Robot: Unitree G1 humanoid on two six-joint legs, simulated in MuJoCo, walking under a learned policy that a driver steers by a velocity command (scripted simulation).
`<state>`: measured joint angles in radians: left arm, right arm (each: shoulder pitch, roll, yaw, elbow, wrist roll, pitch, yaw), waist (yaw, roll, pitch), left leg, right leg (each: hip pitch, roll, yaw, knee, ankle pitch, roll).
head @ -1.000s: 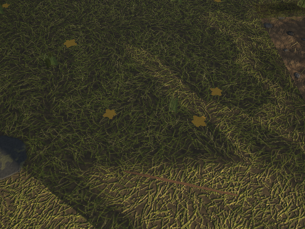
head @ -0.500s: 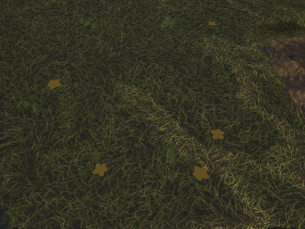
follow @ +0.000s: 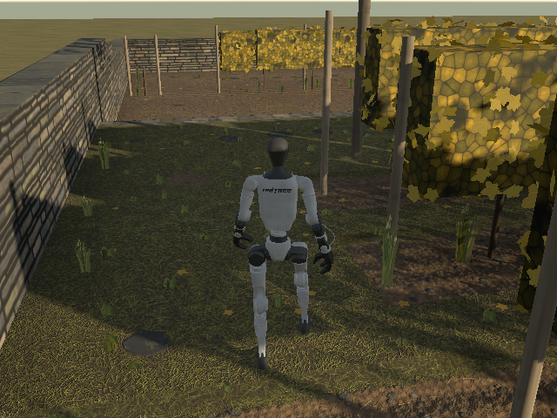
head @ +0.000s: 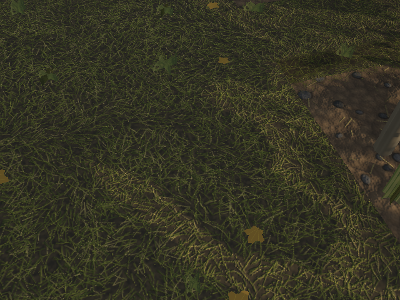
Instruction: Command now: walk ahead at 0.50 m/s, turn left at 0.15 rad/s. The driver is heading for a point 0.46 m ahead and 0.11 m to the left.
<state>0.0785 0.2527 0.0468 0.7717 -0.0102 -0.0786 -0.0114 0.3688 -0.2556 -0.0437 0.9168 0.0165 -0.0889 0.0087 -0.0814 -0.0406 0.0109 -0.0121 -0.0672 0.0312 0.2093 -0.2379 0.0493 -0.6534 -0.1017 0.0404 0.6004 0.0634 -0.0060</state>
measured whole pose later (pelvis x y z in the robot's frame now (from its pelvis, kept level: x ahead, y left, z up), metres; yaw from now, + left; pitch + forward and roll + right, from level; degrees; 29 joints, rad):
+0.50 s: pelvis +0.27 -0.02 +0.00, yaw +15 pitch +1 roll -3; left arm 0.30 0.27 0.08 0.90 0.01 -0.09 0.01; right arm 0.15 -0.28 -0.07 0.77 0.02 -0.03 0.02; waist 0.06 0.04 0.01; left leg -0.69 0.12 -0.03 0.77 0.00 0.02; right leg 0.00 0.01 -0.22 0.24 -0.25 0.00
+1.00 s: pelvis +0.41 +0.06 -0.01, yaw +20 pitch +1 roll +2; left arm 0.16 0.26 0.05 0.92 0.01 0.01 0.04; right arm 0.14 -0.22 -0.04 0.83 -0.02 -0.02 0.00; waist 0.00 -0.03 0.01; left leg -0.31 -0.07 0.05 0.44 -0.15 0.06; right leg -0.36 -0.09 0.03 0.60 -0.23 0.03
